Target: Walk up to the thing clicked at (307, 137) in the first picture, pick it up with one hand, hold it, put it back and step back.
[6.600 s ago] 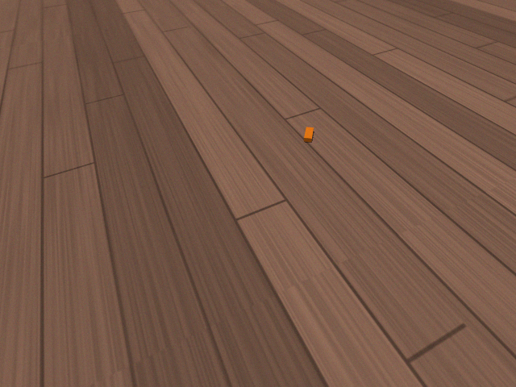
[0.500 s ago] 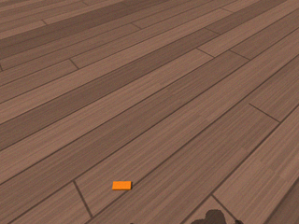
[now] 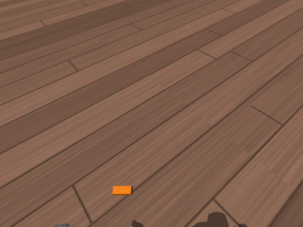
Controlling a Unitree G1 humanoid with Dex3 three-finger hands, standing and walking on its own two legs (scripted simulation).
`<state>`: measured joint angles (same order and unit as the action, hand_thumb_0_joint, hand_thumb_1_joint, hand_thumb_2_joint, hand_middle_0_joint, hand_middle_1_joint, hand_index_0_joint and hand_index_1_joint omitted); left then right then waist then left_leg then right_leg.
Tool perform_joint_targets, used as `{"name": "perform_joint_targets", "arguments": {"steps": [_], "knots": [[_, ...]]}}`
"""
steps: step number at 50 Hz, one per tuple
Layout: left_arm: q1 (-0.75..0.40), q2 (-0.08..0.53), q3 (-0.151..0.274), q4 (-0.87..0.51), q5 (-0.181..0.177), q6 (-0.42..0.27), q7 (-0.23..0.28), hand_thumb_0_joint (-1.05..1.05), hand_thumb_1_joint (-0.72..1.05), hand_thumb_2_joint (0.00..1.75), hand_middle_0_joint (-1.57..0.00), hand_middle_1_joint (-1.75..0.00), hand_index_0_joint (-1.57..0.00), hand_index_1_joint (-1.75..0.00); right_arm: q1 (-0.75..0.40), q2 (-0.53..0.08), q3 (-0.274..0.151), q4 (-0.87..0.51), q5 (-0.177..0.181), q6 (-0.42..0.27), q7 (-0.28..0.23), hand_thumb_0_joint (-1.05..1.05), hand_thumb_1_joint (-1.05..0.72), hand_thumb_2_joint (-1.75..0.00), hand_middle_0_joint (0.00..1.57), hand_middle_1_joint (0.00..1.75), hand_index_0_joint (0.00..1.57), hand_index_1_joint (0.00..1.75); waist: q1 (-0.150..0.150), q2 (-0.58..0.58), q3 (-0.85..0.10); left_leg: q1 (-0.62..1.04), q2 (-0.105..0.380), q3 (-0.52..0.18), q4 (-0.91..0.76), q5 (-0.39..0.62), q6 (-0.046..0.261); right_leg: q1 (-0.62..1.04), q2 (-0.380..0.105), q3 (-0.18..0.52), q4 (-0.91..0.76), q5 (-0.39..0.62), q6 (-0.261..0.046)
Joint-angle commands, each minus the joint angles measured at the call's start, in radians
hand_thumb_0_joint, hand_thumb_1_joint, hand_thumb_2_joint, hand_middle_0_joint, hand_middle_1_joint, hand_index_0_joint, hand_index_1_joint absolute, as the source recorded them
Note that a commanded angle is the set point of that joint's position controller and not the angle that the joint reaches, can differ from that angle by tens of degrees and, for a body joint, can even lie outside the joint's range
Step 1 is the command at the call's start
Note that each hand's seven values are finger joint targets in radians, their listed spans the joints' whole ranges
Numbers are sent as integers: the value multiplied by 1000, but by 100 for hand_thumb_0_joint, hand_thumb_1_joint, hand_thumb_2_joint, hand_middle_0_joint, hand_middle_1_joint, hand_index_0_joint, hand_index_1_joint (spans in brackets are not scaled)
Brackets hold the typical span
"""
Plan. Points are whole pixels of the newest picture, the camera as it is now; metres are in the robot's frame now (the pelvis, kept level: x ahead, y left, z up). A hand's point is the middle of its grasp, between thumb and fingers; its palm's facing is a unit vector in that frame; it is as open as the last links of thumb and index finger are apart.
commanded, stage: walk up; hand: left
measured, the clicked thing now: (122, 190) +0.46 +0.26 -0.76
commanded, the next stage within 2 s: stand in 0.22 s
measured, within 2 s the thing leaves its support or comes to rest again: neither
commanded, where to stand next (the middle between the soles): +0.07 +0.02 m, yaw +0 degrees
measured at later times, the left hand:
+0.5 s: hand out of the picture +0.09 +0.24 -0.15, palm faces -0.03 -0.94 -0.33, open 7.4 cm
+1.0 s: hand out of the picture +0.12 +0.23 -0.15, palm faces -0.03 -0.94 -0.35, open 7.4 cm
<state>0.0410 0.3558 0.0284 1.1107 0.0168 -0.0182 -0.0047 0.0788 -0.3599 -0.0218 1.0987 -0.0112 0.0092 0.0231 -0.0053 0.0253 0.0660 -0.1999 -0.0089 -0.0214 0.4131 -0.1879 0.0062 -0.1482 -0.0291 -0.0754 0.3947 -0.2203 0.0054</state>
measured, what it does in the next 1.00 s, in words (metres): stands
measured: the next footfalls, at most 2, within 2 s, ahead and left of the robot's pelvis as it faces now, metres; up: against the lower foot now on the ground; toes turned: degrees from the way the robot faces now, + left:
none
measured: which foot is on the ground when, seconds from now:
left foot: down 0.00-1.00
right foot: down 0.00-1.00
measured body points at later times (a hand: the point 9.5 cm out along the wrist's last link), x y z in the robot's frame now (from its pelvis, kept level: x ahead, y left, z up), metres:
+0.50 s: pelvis +0.02 -0.01 +0.00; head +0.03 -0.01 +0.45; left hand +0.09 +0.29 -0.13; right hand +0.10 -0.30 -0.13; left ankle +0.02 +0.11 -0.74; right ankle +0.00 -0.12 -0.74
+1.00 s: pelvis +0.03 -0.02 +0.01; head +0.03 -0.03 +0.46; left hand +0.12 +0.28 -0.12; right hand +0.10 -0.32 -0.13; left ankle +0.02 +0.11 -0.74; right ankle +0.00 -0.12 -0.74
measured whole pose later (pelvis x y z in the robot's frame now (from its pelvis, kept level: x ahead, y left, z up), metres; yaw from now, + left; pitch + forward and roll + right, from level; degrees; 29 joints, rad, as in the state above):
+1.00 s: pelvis +0.03 -0.02 +0.01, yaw -1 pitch -1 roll +0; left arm 0.09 0.34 0.01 1.14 0.01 -0.02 -0.01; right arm 0.08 -0.35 0.01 1.15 -0.01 -0.01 0.00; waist -0.01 0.02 0.03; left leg -0.10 0.03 -0.01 0.30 -0.17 -0.03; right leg -0.06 0.01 -0.07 0.30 -0.21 -0.02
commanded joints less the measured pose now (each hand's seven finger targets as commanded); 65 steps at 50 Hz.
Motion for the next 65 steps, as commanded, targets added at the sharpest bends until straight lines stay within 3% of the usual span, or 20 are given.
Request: {"name": "perform_joint_targets", "arguments": {"steps": [1, 10, 11, 13, 15, 18, 21, 30, 46, 54, 62, 65], "knots": [[-42, 222, 43, -60, -5, -21, 19, 0, 90, 90, -20, -30, -20, -30, -44, -211, -44, -69, 3, -19, -12, 0, -90, -90, 20, 30, 20, 30, 10, -29, -118, 12, 112, -115, -54, 178, 28, 55, -117, 113, -64, 119, -38], [-38, 226, 45, -70, -5, -17, 16, 0, 90, 90, -20, -30, -20, -30, -42, -213, -44, -77, 2, -19, -13, 0, -90, -90, 20, 30, 20, 30, 10, -15, -115, 6, 111, -122, -66, 157, 29, 62, -117, 107, -60, 101, -40], [-14, 180, 24, -36, -13, -9, 11, 0, 90, 90, -20, -30, -20, -30, -43, -183, -23, -57, -2, -31, -17, 0, -90, -90, 20, 30, 20, 30, 6, -18, -154, 51, 142, -146, -142, 60, 26, 51, -105, 104, -84, 16, -29], [-15, 181, 23, -36, -8, -4, 5, 0, 90, 90, -20, -30, -20, -30, -71, -207, -26, -54, -6, -38, -20, 0, -90, -90, 20, 30, 20, 30, 16, 4, -109, 2, 148, -172, -188, -45, 22, 55, -96, 100, -86, -1, -27], [-9, 184, 19, -32, -6, -9, 4, 0, 90, 90, -20, -30, -20, -30, -74, -213, -25, -47, -6, -42, -22, 0, -90, -90, 20, 30, 20, 30, 16, 3, -95, 8, 140, -151, -182, -11, 17, 57, -106, 111, -100, 31, -26], [-6, 196, 17, -25, -4, -18, 9, 0, 90, 90, -20, -30, -20, -30, -55, -201, -23, -35, -1, -47, -23, 0, -90, -90, 20, 30, 20, 30, 3, -17, -105, 64, 136, -124, -143, 157, 14, 50, -121, 122, -121, 91, -23], [10, 198, 15, -21, -9, -25, 10, 0, 90, 90, -20, -30, -20, -30, -50, -205, -22, -26, -1, -53, -25, 0, -90, -90, 20, 30, 20, 30, 3, -10, -139, 117, 142, -109, -121, 258, 16, 63, -124, 124, -122, 182, -21], [29, 194, 14, -8, -6, -22, 15, 0, 90, 90, -20, -30, -20, -30, -54, -191, -14, -18, 5, -47, -30, 0, -90, -90, 20, 30, 20, 30, 1, -30, -116, 108, 137, -92, -131, 222, 9, 74, -119, 114, -136, 188, -16], [29, 200, 22, -20, -12, -21, 18, 0, 90, 90, -20, -30, -20, -30, -51, -195, -7, -18, 4, -44, -35, 0, -90, -90, 20, 30, 20, 30, 9, -35, -127, 131, 145, -76, -114, 288, 1, 112, -122, 119, -135, 317, -17], [19, 200, 22, -22, -12, -16, 15, 0, 90, 90, -20, -30, -20, -30, -51, -194, -3, -20, 3, -42, -34, 0, -90, -90, 20, 30, 20, 30, 9, -22, -85, 101, 141, -81, -143, 193, -3, 83, -114, 124, -155, 193, -22], [23, 206, 24, -24, -12, -17, 15, 0, 90, 90, -20, -30, -20, -30, -30, -195, -1, -23, 3, -45, -37, 0, -90, -90, 20, 30, 20, 30, 6, -31, -118, 127, 147, -74, -125, 266, -1, 114, -117, 123, -138, 295, -23], [19, 202, 24, -27, -11, -16, 15, 0, 90, 90, -20, -30, -20, -30, -19, -197, 1, -22, 3, -42, -39, 0, -90, -90, 20, 30, 20, 30, 3, -33, -115, 120, 144, -73, -130, 233, 0, 101, -115, 125, -143, 257, -25]]}}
